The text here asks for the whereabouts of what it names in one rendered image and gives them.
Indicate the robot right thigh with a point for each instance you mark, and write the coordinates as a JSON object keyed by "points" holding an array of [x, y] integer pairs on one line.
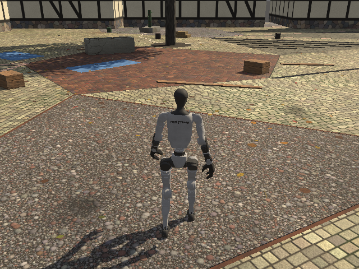
{"points": [[192, 164]]}

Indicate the humanoid robot head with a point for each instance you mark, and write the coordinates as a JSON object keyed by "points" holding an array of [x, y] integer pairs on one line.
{"points": [[180, 96]]}

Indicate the robot right upper arm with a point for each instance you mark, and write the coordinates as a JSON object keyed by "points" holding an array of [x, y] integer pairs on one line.
{"points": [[197, 118]]}

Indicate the left robot hand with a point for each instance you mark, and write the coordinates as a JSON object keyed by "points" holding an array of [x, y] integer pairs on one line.
{"points": [[153, 154]]}

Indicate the right robot forearm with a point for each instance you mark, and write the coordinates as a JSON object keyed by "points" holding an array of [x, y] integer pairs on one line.
{"points": [[206, 153]]}

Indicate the robot left upper arm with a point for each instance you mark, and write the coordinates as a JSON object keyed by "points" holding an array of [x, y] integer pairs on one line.
{"points": [[160, 125]]}

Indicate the right robot hand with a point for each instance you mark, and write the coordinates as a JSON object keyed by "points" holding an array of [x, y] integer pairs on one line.
{"points": [[211, 170]]}

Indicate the left robot forearm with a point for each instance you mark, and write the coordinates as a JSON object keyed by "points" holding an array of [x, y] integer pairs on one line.
{"points": [[155, 144]]}

